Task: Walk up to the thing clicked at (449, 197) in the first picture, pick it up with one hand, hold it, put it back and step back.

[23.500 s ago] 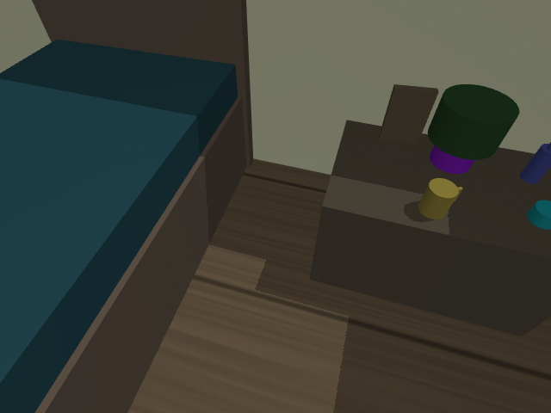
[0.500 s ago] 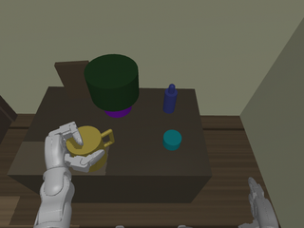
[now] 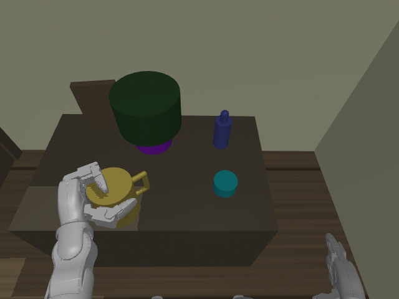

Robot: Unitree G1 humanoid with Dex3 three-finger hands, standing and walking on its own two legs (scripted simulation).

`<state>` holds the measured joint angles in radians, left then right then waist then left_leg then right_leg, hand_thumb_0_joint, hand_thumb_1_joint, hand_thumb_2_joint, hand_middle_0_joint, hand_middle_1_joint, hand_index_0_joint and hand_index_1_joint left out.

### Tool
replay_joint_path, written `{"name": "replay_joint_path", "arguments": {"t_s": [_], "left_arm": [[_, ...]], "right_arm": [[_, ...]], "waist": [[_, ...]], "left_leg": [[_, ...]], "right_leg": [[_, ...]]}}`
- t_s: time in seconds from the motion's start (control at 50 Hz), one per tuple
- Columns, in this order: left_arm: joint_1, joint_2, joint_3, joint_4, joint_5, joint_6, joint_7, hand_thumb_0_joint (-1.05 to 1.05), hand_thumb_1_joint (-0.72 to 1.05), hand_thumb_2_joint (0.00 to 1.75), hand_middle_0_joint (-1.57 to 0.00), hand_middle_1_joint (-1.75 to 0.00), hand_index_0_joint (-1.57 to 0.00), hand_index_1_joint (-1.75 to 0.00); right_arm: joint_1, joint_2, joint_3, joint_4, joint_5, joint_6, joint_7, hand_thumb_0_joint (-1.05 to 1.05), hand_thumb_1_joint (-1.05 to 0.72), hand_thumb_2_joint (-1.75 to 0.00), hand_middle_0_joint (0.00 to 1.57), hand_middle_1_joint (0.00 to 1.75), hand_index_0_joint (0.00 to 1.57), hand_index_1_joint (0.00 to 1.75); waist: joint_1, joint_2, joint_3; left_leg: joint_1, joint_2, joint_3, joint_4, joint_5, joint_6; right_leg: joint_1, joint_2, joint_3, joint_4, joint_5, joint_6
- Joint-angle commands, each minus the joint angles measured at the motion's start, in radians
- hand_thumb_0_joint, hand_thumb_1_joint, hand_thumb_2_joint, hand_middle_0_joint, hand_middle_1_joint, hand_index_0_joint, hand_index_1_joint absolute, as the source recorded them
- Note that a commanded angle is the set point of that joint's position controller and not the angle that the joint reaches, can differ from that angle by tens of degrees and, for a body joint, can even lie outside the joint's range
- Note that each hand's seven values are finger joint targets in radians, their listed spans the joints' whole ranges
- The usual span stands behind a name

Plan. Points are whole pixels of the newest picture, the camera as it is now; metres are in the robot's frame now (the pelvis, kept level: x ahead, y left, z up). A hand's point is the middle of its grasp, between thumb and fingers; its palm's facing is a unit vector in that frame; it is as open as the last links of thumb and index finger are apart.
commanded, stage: crouch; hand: left
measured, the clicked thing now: (123, 193) +0.33 +0.16 +0.01
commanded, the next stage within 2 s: lower in 1.14 s
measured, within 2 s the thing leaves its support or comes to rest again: rests again in 1.90 s
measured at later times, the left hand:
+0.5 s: hand (109, 187) +0.37 +0.20 -0.03, palm faces +0.26 -0.97 -0.02, open 6.7 cm
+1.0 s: hand (113, 183) +0.41 +0.21 -0.08, palm faces +0.25 -0.97 -0.03, open 6.7 cm
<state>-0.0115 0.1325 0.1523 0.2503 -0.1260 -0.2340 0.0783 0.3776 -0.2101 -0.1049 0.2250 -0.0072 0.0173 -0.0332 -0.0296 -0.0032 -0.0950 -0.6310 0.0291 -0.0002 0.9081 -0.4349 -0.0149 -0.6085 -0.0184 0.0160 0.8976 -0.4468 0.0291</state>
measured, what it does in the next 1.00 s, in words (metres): lowers itself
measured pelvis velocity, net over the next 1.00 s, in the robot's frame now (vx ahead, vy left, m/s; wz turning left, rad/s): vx -0.02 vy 0.00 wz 0.00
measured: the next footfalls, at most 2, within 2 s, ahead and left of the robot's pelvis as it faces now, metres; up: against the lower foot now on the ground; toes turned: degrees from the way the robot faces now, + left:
none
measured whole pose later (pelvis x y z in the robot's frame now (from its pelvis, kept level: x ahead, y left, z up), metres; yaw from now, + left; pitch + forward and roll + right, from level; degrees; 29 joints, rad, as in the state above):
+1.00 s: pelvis -0.02 +0.00 -0.07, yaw +0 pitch +23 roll -3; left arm -0.52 0.36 0.40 0.99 -0.07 -0.59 0.02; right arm 0.39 -0.25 -0.07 -0.05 -0.07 0.03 0.06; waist -0.19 -0.03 -0.15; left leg -1.16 0.04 -0.05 1.29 -0.54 -0.02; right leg -1.10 0.00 -0.02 1.24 -0.54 0.03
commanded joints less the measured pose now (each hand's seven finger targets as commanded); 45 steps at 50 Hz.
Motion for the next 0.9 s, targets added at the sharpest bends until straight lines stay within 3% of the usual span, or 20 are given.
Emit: {"name": "replay_joint_path", "arguments": {"t_s": [0.0, 0.06, 0.1, 0.14, 0.2, 0.24, 0.28, 0.3, 0.32, 0.38, 0.44, 0.5, 0.54, 0.58, 0.62, 0.64, 0.7, 0.8, 0.86, 0.88], "left_arm": [[-0.327, 0.107, 0.028, -0.307, -0.024, -0.117, -0.004, 0.0, 0.18, 1.36, -1.29, -1.49, -1.33, -1.48], [-0.354, 0.131, 0.059, -0.236, -0.024, -0.127, 0.004, 0.0, 0.18, 1.39, -1.31, -1.51, -1.35, -1.51], [-0.385, 0.136, 0.071, -0.166, -0.017, -0.135, 0.001, 0.0, 0.18, 1.4, -1.32, -1.52, -1.36, -1.52], [-0.432, 0.142, 0.087, -0.085, -0.014, -0.154, -0.002, 0.0, 0.18, 1.4, -1.33, -1.53, -1.37, -1.52], [-0.52, 0.183, 0.115, 0.003, -0.009, -0.205, -0.019, 0.0, 0.24, 1.42, -1.33, -1.54, -1.37, -1.52], [-0.565, 0.201, 0.13, 0.063, -0.014, -0.241, -0.028, 0.0, 0.26, 1.43, -1.34, -1.55, -1.39, -1.53], [-0.632, 0.251, 0.158, 0.102, -0.008, -0.279, -0.035, 0.0, 0.27, 1.43, -1.34, -1.56, -1.4, -1.53], [-0.653, 0.249, 0.155, 0.134, -0.01, -0.296, -0.041, 0.0, 0.25, 1.42, -1.35, -1.56, -1.41, -1.53], [-0.706, 0.297, 0.18, 0.131, -0.008, -0.315, -0.037, 0.0, 0.22, 1.42, -1.36, -1.57, -1.41, -1.54], [-0.745, 0.283, 0.169, 0.217, -0.006, -0.358, -0.04, 0.0, 0.2, 1.41, -1.38, -1.57, -1.43, -1.55], [-0.783, 0.32, 0.184, 0.281, 0.006, -0.393, -0.038, 0.0, 0.18, 1.41, -1.4, -1.58, -1.45, -1.56], [-0.82, 0.33, 0.186, 0.341, 0.01, -0.414, -0.042, 0.0, 0.19, 1.39, -1.39, -1.56, -1.44, -1.54], [-0.835, 0.375, 0.219, 0.355, 0.02, -0.428, -0.034, 0.0, 0.18, 1.38, -1.38, -1.54, -1.43, -1.52], [-0.83, 0.336, 0.201, 0.399, 0.017, -0.437, -0.037, 0.0, 0.21, 1.38, -1.37, -1.55, -1.43, -1.52], [-0.868, 0.398, 0.231, 0.389, 0.028, -0.447, -0.031, 0.0, 0.18, 1.36, -1.38, -1.53, -1.43, -1.51], [-0.891, 0.391, 0.224, 0.377, 0.03, -0.452, -0.033, 0.0, 0.19, 1.35, -1.37, -1.52, -1.42, -1.5], [-0.835, 0.383, 0.242, 0.485, 0.031, -0.448, -0.037, 0.0, 0.16, 1.36, -1.37, -1.53, -1.42, -1.51], [-0.886, 0.432, 0.264, 0.461, 0.04, -0.46, -0.04, 0.0, 0.17, 1.34, -1.33, -1.5, -1.39, -1.47], [-0.896, 0.388, 0.239, 0.494, 0.034, -0.466, -0.051, 0.0, 0.18, 1.33, -1.34, -1.49, -1.39, -1.48], [-0.911, 0.434, 0.263, 0.462, 0.038, -0.472, -0.05, 0.0, 0.16, 1.33, -1.33, -1.48, -1.37, -1.47]], "right_arm": [[-0.044, -0.122, -0.049, -0.198, 0.001, -0.05, -0.013, 0.0, 0.57, -0.05, 0.05, 0.05, 0.05, 0.05], [-0.037, -0.146, -0.069, -0.195, 0.004, -0.043, -0.017, 0.0, 0.57, -0.05, 0.05, 0.05, 0.05, 0.05], [-0.012, -0.118, -0.043, -0.171, 0.001, -0.038, -0.011, 0.0, 0.58, -0.05, 0.05, 0.05, 0.05, 0.05], [-0.02, -0.15, -0.076, -0.18, -0.002, -0.047, -0.009, 0.0, 0.58, -0.04, 0.05, 0.05, 0.05, 0.05], [0.003, -0.127, -0.049, -0.172, -0.007, -0.051, 0.002, 0.0, 0.59, -0.04, 0.05, 0.05, 0.05, 0.05], [-0.023, -0.167, -0.079, -0.217, -0.012, -0.06, 0.006, 0.0, 0.59, -0.04, 0.05, 0.05, 0.05, 0.05], [-0.016, -0.155, -0.057, -0.251, -0.019, -0.062, 0.013, 0.0, 0.59, -0.04, 0.05, 0.05, 0.05, 0.05], [-0.023, -0.159, -0.06, -0.282, -0.021, -0.063, 0.018, 0.0, 0.58, -0.04, 0.05, 0.05, 0.05, 0.05], [-0.043, -0.182, -0.076, -0.305, -0.023, -0.064, 0.02, 0.0, 0.58, -0.04, 0.05, 0.05, 0.05, 0.05], [-0.011, -0.174, -0.068, -0.312, -0.037, -0.058, 0.031, 0.0, 0.57, -0.04, 0.05, 0.05, 0.05, 0.05], [0.016, -0.182, -0.07, -0.329, -0.044, -0.054, 0.038, 0.0, 0.57, -0.04, 0.05, 0.05, 0.05, 0.05], [0.021, -0.195, -0.074, -0.336, -0.051, -0.056, 0.046, 0.0, 0.57, -0.04, 0.05, 0.05, 0.05, 0.05], [0.026, -0.201, -0.078, -0.346, -0.053, -0.048, 0.052, 0.0, 0.57, -0.04, 0.05, 0.05, 0.05, 0.05], [0.023, -0.195, -0.075, -0.357, -0.055, -0.049, 0.059, 0.0, 0.58, -0.04, 0.05, 0.05, 0.05, 0.05], [0.019, -0.229, -0.102, -0.381, -0.054, -0.043, 0.059, 0.0, 0.57, -0.04, 0.05, 0.05, 0.05, 0.05], [0.023, -0.216, -0.087, -0.389, -0.054, -0.042, 0.06, 0.0, 0.57, -0.04, 0.05, 0.05, 0.05, 0.05], [0.046, -0.211, -0.082, -0.363, -0.053, -0.036, 0.066, 0.0, 0.56, -0.05, 0.05, 0.05, 0.05, 0.05], [0.054, -0.226, -0.097, -0.404, -0.054, -0.028, 0.068, 0.0, 0.56, -0.04, 0.05, 0.05, 0.05, 0.05], [0.03, -0.201, -0.061, -0.462, -0.053, -0.034, 0.072, 0.0, 0.56, -0.05, 0.05, 0.05, 0.05, 0.05], [0.058, -0.219, -0.082, -0.414, -0.054, -0.028, 0.071, 0.0, 0.56, -0.05, 0.05, 0.05, 0.05, 0.05]], "waist": [[-0.002, 0.005, -0.291], [-0.01, 0.0, -0.236], [-0.012, -0.009, -0.198], [-0.034, -0.024, -0.185], [-0.046, -0.009, -0.221], [-0.061, -0.02, -0.269], [-0.054, 0.005, -0.338], [-0.06, 0.008, -0.358], [-0.053, 0.042, -0.393], [-0.063, 0.057, -0.42], [-0.079, 0.099, -0.474], [-0.093, 0.135, -0.481], [-0.087, 0.144, -0.508], [-0.097, 0.141, -0.49], [-0.114, 0.166, -0.54], [-0.112, 0.156, -0.532], [-0.122, 0.144, -0.514], [-0.137, 0.163, -0.55], [-0.15, 0.134, -0.557], [-0.142, 0.191, -0.556]], "left_leg": [[0.175, -0.017, 0.011, -0.108, 0.328, 0.014], [0.149, -0.019, 0.012, -0.125, 0.237, 0.014], [0.114, -0.021, 0.014, -0.127, 0.171, 0.017], [0.098, -0.019, 0.011, -0.124, 0.115, 0.02], [0.067, -0.023, 0.011, -0.08, 0.126, 0.023], [0.055, -0.026, 0.011, -0.049, 0.136, 0.025], [0.054, -0.027, 0.006, -0.013, 0.187, 0.022], [0.049, -0.026, 0.003, -0.006, 0.197, 0.018], [0.054, -0.024, -0.004, -0.003, 0.202, 0.013], [0.021, -0.023, -0.012, 0.03, 0.214, 0.008], [0.018, -0.022, -0.017, 0.062, 0.213, 0.007], [0.01, -0.013, -0.029, 0.086, 0.232, -0.002], [-0.014, -0.017, -0.032, 0.104, 0.236, -0.001], [-0.045, -0.015, -0.035, 0.114, 0.221, -0.001], [-0.032, -0.012, -0.038, 0.131, 0.228, 0.001], [-0.038, -0.011, -0.042, 0.133, 0.228, -0.002], [-0.079, -0.009, -0.045, 0.159, 0.248, 0.003], [-0.103, -0.01, -0.044, 0.197, 0.266, 0.006], [-0.135, -0.012, -0.045, 0.206, 0.246, 0.01], [-0.116, -0.009, -0.051, 0.201, 0.266, 0.001]], "right_leg": [[0.126, 0.02, -0.031, -0.106, 0.369, -0.023], [0.086, 0.021, -0.031, -0.117, 0.281, -0.025], [0.057, 0.019, -0.03, -0.125, 0.223, -0.025], [0.015, 0.02, -0.03, -0.117, 0.175, -0.024], [-0.018, 0.014, -0.02, -0.086, 0.194, -0.024], [-0.028, 0.011, -0.012, -0.065, 0.214, -0.024], [-0.029, 0.011, -0.009, -0.035, 0.259, -0.025], [-0.028, 0.012, -0.014, -0.017, 0.262, -0.03], [-0.04, 0.015, -0.018, -0.001, 0.254, -0.036], [-0.076, 0.019, -0.026, 0.03, 0.25, -0.04], [-0.111, 0.022, -0.029, 0.057, 0.244, -0.042], [-0.172, 0.03, -0.045, 0.092, 0.234, -0.048], [-0.176, 0.03, -0.046, 0.108, 0.24, -0.049], [-0.2, 0.034, -0.051, 0.121, 0.224, -0.05], [-0.216, 0.035, -0.05, 0.139, 0.228, -0.051], [-0.226, 0.038, -0.054, 0.147, 0.223, -0.051], [-0.246, 0.04, -0.058, 0.168, 0.239, -0.049], [-0.262, 0.04, -0.053, 0.191, 0.261, -0.047], [-0.255, 0.042, -0.054, 0.199, 0.256, -0.044], [-0.291, 0.042, -0.06, 0.215, 0.247, -0.052]]}}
